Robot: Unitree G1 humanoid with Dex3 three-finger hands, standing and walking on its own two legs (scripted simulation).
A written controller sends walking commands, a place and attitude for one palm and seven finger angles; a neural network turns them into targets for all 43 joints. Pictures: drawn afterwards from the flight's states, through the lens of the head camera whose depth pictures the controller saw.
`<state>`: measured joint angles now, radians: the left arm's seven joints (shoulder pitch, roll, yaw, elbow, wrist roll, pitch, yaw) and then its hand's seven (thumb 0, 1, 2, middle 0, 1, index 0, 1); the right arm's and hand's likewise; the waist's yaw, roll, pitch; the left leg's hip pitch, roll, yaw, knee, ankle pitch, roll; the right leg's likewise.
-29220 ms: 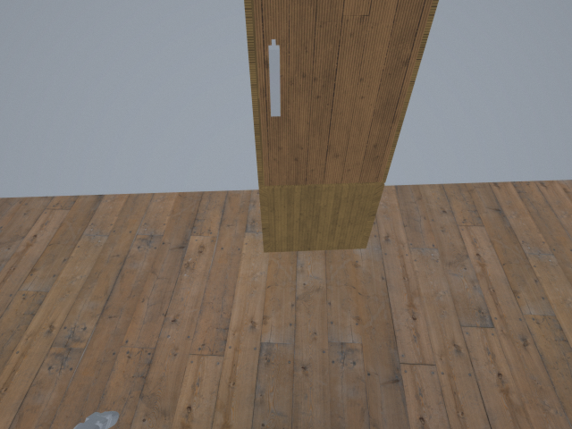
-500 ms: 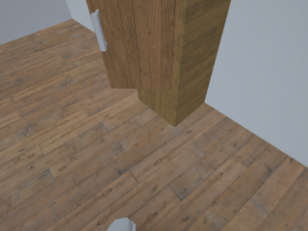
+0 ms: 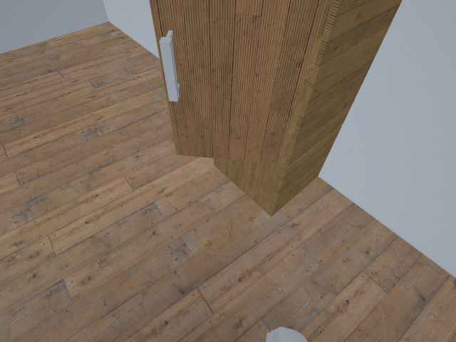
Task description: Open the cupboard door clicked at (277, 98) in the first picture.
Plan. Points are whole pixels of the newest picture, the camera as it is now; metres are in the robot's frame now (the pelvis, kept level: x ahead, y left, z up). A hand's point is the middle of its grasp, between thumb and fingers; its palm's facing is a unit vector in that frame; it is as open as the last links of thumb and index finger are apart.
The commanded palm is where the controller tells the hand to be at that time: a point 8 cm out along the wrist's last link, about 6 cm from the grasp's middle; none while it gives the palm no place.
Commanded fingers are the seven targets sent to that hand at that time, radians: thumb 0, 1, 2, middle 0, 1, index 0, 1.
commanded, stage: take the last steps up to it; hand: left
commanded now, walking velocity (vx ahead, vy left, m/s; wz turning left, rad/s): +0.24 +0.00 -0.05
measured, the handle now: (172, 67) +0.75 +0.22 +0.05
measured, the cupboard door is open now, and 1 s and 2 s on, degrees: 42 42 42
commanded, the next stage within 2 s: come to a stop and stand still in 0.20 s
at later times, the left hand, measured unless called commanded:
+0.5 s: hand (161, 299) +0.22 +0.16 -0.17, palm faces +0.02 -0.98 -0.22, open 7.1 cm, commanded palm none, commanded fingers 0.00 0.90 0.90 -0.20 -0.30 -0.20 -0.30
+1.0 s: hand (158, 325) +0.17 +0.16 -0.17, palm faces +0.00 -0.97 -0.24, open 7.3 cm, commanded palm none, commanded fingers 0.00 0.90 0.90 -0.20 -0.30 -0.20 -0.30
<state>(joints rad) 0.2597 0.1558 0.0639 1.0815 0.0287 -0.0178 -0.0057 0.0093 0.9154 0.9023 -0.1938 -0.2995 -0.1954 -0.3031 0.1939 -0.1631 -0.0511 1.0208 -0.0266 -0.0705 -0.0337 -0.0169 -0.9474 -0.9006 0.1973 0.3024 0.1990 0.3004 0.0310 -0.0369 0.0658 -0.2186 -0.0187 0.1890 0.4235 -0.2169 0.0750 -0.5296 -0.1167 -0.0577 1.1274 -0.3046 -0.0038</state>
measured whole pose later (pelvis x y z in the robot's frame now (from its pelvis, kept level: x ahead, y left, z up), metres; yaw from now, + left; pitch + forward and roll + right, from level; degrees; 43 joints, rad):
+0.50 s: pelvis +0.15 -0.02 +0.00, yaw -1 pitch +0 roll +0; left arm 0.17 0.16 0.04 1.04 0.02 -0.03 0.03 -0.02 0.96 0.90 -0.20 -0.30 -0.20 -0.30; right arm 0.24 -0.14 -0.03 1.10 -0.01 0.02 -0.03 0.01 -0.91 -0.90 0.19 0.30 0.19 0.30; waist -0.01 0.01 0.08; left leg -0.38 0.05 0.04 0.74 -0.37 -0.04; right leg -0.21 -0.04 -0.14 0.46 -0.25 -0.03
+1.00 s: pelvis +0.13 -0.03 -0.01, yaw -1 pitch +0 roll +1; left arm 0.23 0.17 0.03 1.03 0.02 0.02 0.02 0.01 0.91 0.90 -0.19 -0.30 -0.20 -0.30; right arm 0.14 -0.19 -0.05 1.01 -0.02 0.06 -0.02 0.00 -0.90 -0.90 0.20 0.30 0.20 0.30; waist 0.00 0.02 0.05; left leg -0.40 0.04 0.03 0.61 -0.33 -0.01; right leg -0.20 -0.02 -0.05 0.55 -0.35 -0.01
